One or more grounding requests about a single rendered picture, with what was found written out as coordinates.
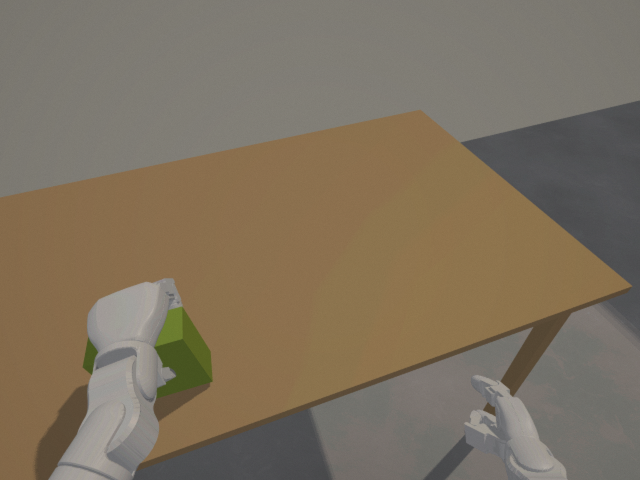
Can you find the robot right forearm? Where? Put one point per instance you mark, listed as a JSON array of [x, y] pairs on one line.
[[527, 458]]

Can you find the sponge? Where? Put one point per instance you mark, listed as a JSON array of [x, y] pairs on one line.
[[181, 348]]

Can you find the right robot hand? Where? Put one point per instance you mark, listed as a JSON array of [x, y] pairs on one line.
[[488, 433]]

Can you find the left robot hand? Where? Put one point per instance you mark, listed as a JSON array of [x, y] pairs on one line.
[[135, 313]]

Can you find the robot left forearm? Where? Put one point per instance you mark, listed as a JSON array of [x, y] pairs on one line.
[[120, 428]]

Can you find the table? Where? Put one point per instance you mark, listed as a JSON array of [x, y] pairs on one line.
[[312, 266]]

